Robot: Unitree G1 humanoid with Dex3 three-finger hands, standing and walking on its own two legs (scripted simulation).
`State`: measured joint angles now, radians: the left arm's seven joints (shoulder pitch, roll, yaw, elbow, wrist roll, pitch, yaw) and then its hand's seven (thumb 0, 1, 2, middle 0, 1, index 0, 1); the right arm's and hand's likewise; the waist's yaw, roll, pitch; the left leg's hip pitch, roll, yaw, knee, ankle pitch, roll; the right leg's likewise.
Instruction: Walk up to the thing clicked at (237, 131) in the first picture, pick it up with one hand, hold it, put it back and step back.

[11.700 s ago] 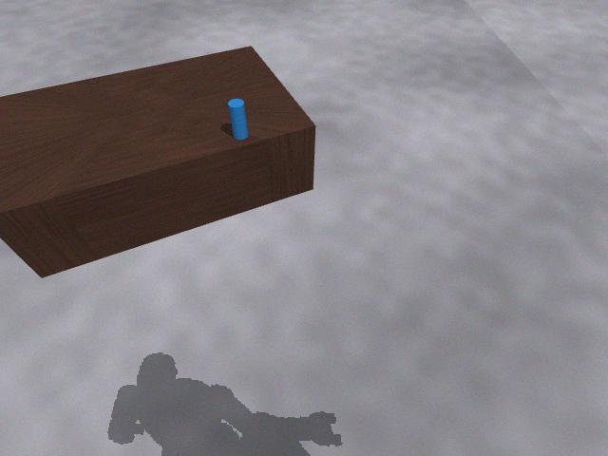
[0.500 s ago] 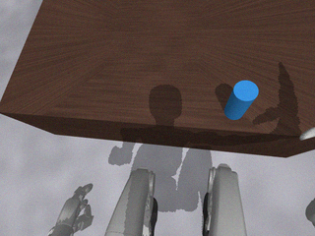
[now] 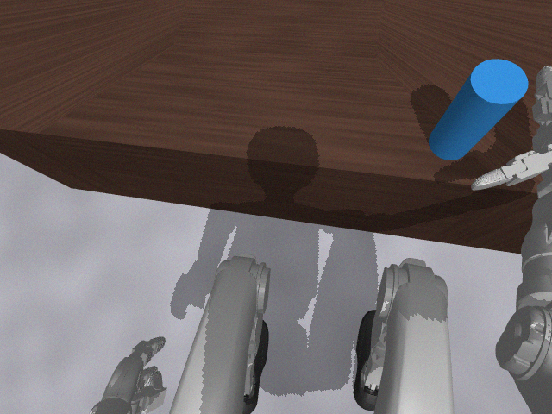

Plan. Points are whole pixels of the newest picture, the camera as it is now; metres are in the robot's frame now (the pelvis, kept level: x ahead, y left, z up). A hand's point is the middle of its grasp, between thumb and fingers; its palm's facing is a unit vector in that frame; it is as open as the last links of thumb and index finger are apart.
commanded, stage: close in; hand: right
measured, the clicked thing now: (470, 116) +0.49 -0.22 +0.00
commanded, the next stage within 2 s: close in 0.64 s
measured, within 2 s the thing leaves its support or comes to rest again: leaves its support in 1.70 s
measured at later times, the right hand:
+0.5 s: hand (490, 129) +0.47 -0.24 +0.01, palm faces +0.16 +0.99 +0.00, open 17.4 cm
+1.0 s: hand (480, 125) +0.47 -0.23 +0.01, palm faces +0.15 +0.99 -0.01, open 16.3 cm
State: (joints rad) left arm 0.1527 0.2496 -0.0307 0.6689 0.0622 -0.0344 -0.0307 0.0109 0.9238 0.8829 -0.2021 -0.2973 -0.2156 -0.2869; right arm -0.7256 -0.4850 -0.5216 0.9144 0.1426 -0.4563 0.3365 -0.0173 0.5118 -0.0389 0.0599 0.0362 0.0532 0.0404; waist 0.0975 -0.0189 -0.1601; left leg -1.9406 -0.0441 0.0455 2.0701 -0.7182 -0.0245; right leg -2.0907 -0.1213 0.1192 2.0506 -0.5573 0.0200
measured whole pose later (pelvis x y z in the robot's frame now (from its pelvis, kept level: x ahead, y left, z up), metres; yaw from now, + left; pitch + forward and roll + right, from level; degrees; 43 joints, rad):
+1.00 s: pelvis +0.01 +0.01 +0.01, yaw +0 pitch +34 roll +4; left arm 0.11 0.26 0.01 0.66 0.07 0.00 -0.03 0.01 0.91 0.89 -0.20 -0.30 -0.20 -0.30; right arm -0.68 -0.38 -0.42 0.84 0.14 -0.50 0.22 -0.02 0.54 -0.04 0.33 0.17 0.32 0.18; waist 0.08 -0.01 -0.16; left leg -1.92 -0.05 0.04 2.05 -0.74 -0.01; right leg -2.05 -0.13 0.12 2.02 -0.59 0.04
